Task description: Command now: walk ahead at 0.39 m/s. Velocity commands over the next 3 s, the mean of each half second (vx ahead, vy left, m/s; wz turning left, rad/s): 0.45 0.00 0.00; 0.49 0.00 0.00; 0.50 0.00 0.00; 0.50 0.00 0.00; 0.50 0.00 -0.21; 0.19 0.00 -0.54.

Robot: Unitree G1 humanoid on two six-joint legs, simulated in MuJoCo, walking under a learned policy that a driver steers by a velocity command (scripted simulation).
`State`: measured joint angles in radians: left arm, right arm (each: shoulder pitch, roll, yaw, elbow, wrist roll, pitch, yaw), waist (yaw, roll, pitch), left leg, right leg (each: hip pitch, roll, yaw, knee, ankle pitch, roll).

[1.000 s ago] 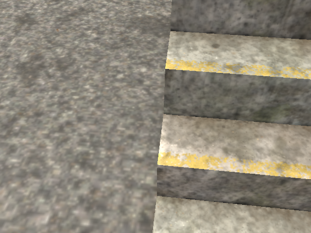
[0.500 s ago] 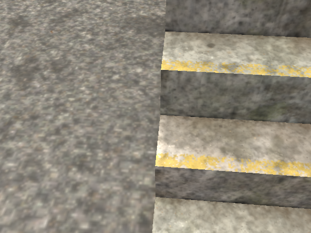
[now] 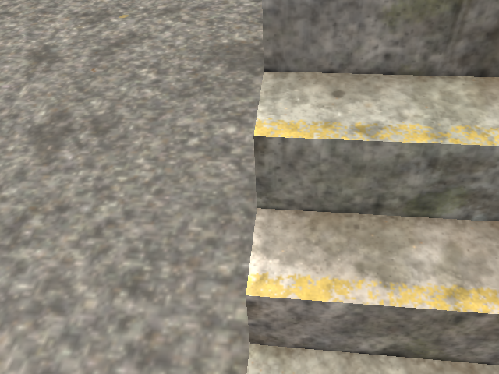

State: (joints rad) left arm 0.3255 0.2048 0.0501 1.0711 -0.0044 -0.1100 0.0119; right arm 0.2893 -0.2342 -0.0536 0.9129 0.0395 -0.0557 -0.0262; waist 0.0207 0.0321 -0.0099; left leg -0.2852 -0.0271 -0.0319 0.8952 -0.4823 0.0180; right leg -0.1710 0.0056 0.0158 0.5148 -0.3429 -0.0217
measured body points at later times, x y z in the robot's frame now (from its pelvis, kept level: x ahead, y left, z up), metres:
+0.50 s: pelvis +0.15 +0.06 +0.00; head +0.16 +0.08 +0.45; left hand +0.25 +0.31 -0.14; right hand +0.23 -0.19 -0.13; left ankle +0.22 +0.15 -0.74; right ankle +0.08 -0.05 -0.53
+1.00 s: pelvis +0.26 +0.02 +0.12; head +0.25 +0.01 +0.57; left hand +0.34 +0.26 -0.01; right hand +0.42 -0.23 +0.03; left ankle +0.24 +0.15 -0.45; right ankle +0.33 -0.07 -0.52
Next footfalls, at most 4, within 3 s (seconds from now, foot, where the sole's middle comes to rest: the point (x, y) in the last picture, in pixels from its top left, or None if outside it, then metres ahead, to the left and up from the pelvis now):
0.32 left None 0.26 0.15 -0.77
0.82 right None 0.37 -0.07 -0.56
1.52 left None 0.43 0.30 -0.78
1.86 right None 0.25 0.21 -0.77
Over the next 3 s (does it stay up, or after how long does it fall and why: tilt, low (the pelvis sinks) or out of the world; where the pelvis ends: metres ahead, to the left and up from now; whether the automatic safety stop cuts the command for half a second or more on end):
stays up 0.30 0.38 0.00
